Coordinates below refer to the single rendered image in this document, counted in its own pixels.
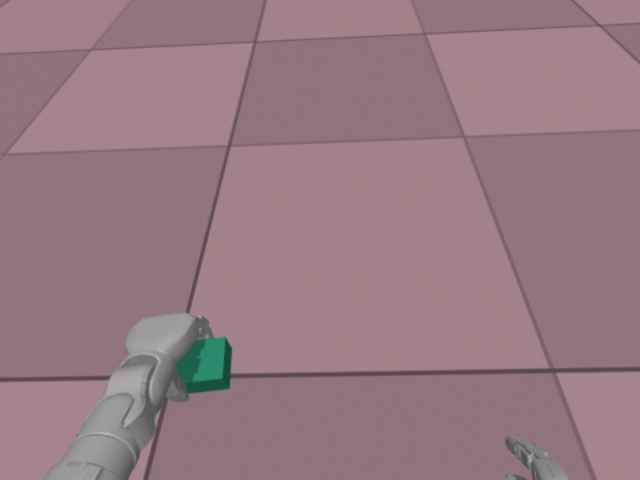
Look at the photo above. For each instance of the small box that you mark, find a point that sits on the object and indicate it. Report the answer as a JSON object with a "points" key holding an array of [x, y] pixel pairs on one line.
{"points": [[206, 366]]}

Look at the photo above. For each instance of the left robot hand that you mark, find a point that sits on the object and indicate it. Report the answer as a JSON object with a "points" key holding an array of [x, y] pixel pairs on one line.
{"points": [[173, 335]]}

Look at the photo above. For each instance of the right robot hand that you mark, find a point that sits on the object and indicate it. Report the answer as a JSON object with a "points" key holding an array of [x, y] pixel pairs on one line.
{"points": [[534, 458]]}

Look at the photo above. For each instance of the left robot arm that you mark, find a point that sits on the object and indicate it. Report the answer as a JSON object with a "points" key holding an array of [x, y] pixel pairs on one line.
{"points": [[121, 424]]}

